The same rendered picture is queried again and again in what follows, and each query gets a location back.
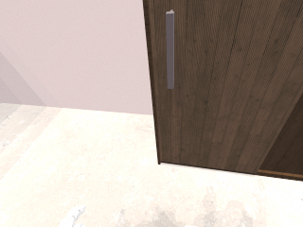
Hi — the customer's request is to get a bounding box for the handle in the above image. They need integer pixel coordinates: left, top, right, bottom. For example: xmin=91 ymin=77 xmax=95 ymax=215
xmin=166 ymin=9 xmax=174 ymax=89

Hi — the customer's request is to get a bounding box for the wardrobe door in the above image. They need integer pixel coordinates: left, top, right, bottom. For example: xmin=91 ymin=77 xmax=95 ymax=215
xmin=148 ymin=0 xmax=303 ymax=174
xmin=259 ymin=93 xmax=303 ymax=175

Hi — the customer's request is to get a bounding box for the robot left hand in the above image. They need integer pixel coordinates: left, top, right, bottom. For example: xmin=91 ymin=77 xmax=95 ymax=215
xmin=58 ymin=205 xmax=86 ymax=227

